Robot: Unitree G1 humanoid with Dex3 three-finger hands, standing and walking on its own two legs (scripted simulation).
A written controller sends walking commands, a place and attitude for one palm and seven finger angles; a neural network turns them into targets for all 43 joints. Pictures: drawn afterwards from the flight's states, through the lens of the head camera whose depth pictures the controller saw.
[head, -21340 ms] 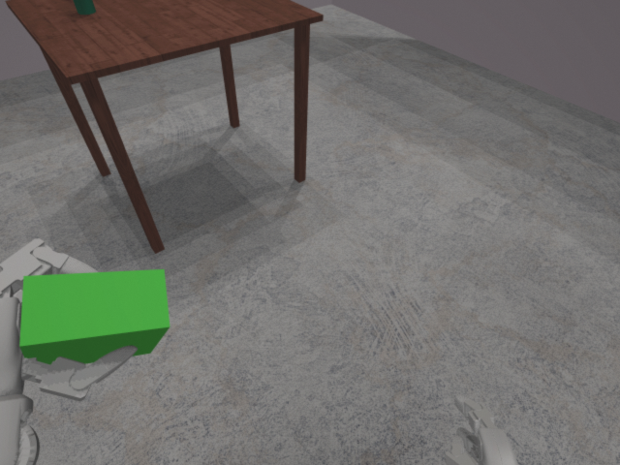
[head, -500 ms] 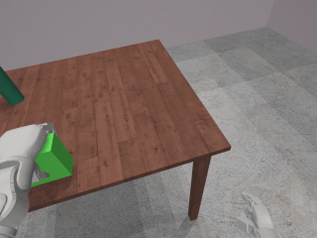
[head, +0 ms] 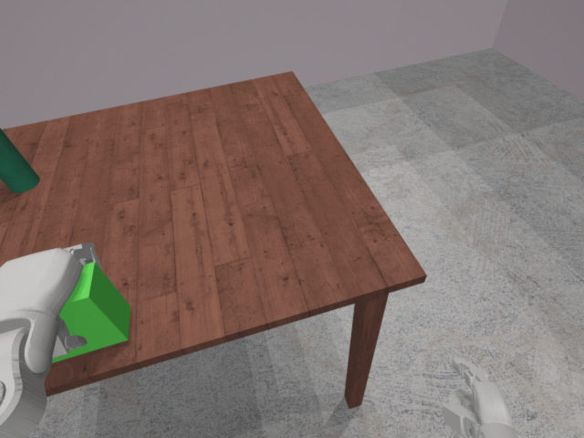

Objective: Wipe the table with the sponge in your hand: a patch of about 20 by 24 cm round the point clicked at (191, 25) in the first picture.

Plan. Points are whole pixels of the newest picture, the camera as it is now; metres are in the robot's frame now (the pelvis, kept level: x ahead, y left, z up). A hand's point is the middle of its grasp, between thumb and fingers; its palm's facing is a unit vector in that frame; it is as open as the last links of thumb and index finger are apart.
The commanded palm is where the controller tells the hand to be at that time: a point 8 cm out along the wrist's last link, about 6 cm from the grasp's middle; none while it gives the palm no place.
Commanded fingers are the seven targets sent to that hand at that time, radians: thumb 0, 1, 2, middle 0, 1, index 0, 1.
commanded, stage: lower the sponge onto the table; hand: left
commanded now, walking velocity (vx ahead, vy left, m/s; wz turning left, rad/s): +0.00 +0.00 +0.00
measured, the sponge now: (76, 321) +0.21 +0.34 +0.05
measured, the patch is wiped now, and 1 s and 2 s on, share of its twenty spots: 0.00 0.20 0.55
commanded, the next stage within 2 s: wipe forward along the first lane in 0.36 s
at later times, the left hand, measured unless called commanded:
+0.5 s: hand (74, 308) +0.22 +0.33 +0.08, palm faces -0.03 -0.03 -1.00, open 9.9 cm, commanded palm +0.21 +0.33 +0.13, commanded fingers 0.00 0.10 1.30 -1.20 -1.60 -1.20 -1.60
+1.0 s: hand (78, 272) +0.27 +0.36 +0.08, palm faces -0.10 +0.01 -0.99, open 9.9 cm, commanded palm +0.26 +0.36 +0.11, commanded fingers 0.00 0.10 1.30 -1.20 -1.60 -1.20 -1.60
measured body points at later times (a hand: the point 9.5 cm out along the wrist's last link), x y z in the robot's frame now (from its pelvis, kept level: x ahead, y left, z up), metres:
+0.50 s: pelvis -0.01 +0.00 +0.00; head +0.00 -0.04 +0.45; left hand +0.22 +0.33 +0.14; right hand +0.21 -0.22 -0.10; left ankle -0.02 +0.13 -0.74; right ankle -0.01 -0.13 -0.74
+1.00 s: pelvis -0.02 -0.01 -0.01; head +0.01 -0.05 +0.44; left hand +0.27 +0.35 +0.13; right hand +0.15 -0.27 -0.13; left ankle -0.02 +0.13 -0.74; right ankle -0.01 -0.13 -0.74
